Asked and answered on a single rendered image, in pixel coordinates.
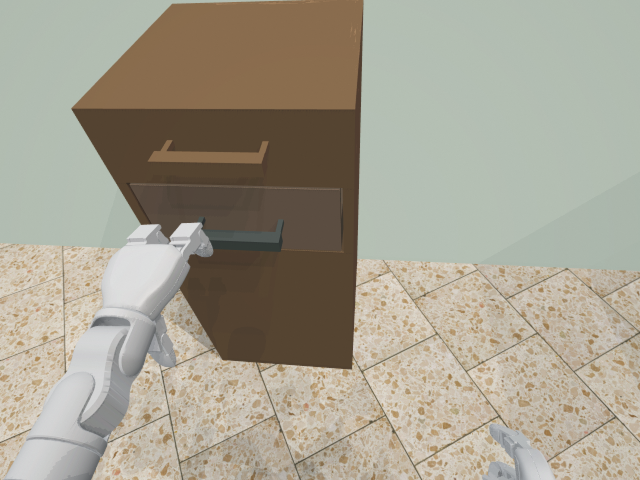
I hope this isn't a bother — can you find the left robot forearm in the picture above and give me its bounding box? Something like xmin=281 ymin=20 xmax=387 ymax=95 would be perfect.
xmin=4 ymin=307 xmax=156 ymax=480

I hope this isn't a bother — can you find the handle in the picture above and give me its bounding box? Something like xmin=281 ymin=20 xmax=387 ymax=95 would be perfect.
xmin=197 ymin=217 xmax=284 ymax=252
xmin=147 ymin=151 xmax=268 ymax=177

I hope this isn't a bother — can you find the right robot hand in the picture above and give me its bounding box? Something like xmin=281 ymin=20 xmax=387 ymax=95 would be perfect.
xmin=482 ymin=423 xmax=556 ymax=480

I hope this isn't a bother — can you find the drawer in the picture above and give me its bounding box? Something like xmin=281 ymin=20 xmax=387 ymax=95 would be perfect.
xmin=130 ymin=183 xmax=343 ymax=251

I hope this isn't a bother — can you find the cabinet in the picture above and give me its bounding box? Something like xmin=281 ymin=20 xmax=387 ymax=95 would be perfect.
xmin=71 ymin=0 xmax=364 ymax=370

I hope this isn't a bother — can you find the left robot hand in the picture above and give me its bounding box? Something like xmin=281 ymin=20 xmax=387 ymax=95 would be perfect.
xmin=101 ymin=223 xmax=213 ymax=367

